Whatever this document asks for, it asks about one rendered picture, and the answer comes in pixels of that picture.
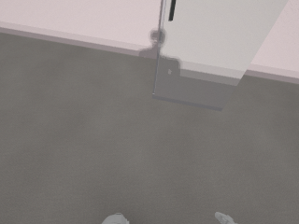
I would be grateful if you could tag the robot left thigh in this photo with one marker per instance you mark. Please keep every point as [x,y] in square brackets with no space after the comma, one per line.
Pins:
[116,219]

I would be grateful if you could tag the robot right hand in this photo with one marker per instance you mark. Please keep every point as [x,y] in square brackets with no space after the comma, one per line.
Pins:
[223,219]

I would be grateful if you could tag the fridge door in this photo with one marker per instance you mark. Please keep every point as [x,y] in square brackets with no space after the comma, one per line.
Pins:
[208,46]

